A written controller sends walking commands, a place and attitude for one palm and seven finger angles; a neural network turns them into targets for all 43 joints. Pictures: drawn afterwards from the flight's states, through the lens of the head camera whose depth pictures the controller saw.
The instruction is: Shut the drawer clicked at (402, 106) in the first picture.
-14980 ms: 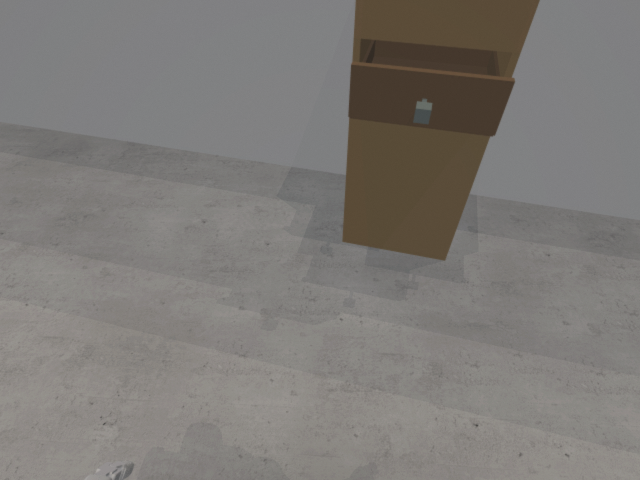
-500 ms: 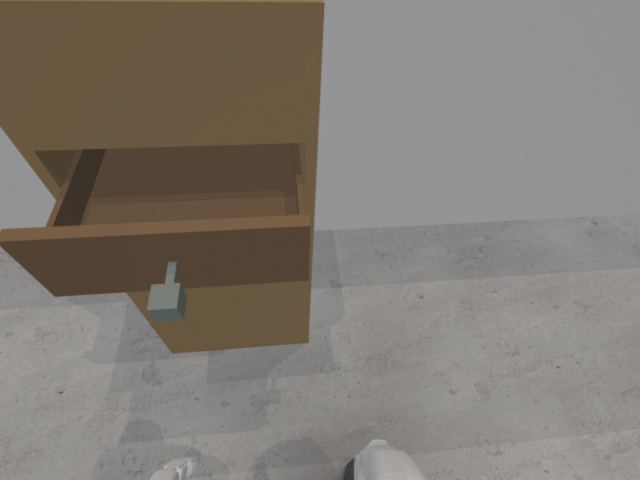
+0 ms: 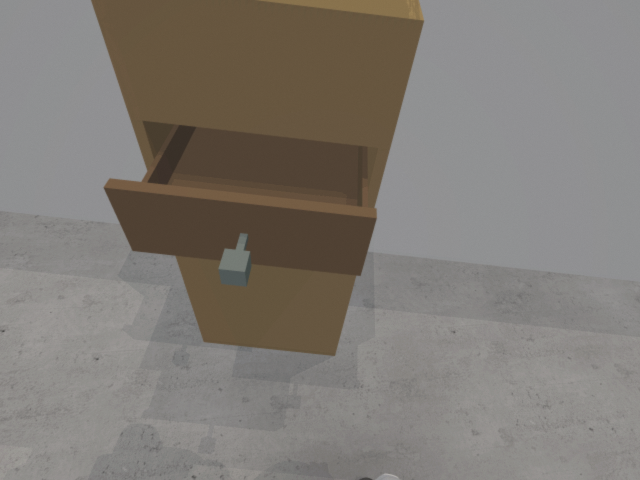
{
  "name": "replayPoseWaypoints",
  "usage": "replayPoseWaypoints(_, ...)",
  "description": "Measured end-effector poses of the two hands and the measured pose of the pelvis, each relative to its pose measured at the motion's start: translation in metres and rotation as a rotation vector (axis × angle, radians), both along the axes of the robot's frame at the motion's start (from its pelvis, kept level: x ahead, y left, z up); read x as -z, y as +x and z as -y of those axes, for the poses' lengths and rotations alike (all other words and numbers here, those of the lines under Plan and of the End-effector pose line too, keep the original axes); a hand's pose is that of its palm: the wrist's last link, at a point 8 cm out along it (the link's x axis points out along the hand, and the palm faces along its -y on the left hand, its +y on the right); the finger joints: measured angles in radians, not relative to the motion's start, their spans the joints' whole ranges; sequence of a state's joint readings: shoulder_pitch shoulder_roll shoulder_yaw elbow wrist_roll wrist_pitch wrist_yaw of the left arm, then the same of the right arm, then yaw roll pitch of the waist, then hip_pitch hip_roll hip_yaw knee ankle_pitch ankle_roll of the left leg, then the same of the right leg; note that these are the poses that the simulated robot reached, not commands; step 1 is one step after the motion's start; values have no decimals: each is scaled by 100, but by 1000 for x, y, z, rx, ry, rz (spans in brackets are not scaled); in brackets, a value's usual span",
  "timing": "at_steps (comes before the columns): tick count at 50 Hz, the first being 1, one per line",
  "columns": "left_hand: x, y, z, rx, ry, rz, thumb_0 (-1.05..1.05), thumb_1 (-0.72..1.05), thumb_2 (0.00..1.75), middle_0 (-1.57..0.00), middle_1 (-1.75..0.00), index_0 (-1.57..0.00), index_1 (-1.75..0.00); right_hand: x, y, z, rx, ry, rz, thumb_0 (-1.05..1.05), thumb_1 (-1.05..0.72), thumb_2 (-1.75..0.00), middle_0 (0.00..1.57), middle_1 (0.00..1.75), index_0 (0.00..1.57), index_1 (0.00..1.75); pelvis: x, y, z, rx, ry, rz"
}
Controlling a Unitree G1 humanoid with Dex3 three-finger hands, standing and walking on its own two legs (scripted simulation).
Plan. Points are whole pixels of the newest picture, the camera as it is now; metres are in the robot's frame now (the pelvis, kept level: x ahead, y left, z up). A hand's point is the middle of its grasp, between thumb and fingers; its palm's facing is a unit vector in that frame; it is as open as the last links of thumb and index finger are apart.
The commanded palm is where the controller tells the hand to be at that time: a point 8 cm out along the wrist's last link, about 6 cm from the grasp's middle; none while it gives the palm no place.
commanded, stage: come to a stop and stand still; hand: left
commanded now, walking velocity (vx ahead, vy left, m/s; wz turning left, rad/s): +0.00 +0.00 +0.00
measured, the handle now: (238, 256) +0.40 +0.17 +0.01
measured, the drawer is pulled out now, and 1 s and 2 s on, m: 0.16 0.16 0.16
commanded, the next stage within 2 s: look again from close up in 1.08 s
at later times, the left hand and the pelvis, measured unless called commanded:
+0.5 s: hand out of the picture -0.08 +0.20 -0.15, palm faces +0.01 -0.98 -0.19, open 7.4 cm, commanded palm none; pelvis -0.07 +0.04 +0.02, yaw -2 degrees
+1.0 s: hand out of the picture -0.18 +0.16 -0.16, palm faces +0.04 -0.99 -0.13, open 7.4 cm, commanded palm none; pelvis -0.10 +0.02 +0.02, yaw -2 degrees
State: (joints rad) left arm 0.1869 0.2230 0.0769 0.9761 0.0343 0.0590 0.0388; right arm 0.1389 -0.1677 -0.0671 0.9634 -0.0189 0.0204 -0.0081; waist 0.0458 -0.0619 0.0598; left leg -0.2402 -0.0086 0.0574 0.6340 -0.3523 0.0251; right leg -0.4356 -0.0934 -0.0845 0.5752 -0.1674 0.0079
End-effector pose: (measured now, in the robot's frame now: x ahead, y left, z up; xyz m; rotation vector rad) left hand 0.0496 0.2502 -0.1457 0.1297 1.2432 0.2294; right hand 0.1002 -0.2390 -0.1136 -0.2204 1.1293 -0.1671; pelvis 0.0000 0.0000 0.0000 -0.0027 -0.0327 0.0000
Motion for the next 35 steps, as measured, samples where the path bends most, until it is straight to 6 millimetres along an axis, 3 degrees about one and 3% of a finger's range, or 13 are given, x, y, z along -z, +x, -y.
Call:
replayPoseWaypoints(4,-7,-43,-17,-21,-15,-92,0,91,90,-20,-30,-20,-30,-8,-34,-26,8,13,-51,0,-91,-90,20,30,20,30,-13,-8,-16,3,-21,-5)
replayPoseWaypoints(7,-12,-74,-24,-30,-21,-144,1,91,90,-20,-30,-20,-30,-10,-54,-34,20,8,-97,0,-93,-90,20,30,20,30,-19,-14,-26,9,-21,-22)
replayPoseWaypoints(13,-16,-124,-23,-11,-36,-276,1,91,90,-20,-30,-20,-30,-4,-90,-48,62,21,-140,0,-93,-90,20,30,20,30,-20,-28,-38,26,2,-43)
replayPoseWaypoints(22,-22,-135,-3,39,-39,-242,1,91,90,-20,-30,-20,-30,17,-166,-59,127,93,-249,0,-93,-90,20,30,20,30,-19,-58,-42,34,14,-32)
replayPoseWaypoints(29,-18,-139,15,69,-66,-178,1,90,90,-20,-30,-20,-30,19,-218,-70,157,141,-310,1,-92,-90,20,30,20,30,-21,-75,-34,35,8,1)
replayPoseWaypoints(35,-14,-154,28,66,-95,-171,0,90,90,-20,-30,-20,-30,16,-251,-73,177,148,-361,0,-91,-90,20,30,20,30,-20,-87,-28,31,8,0)
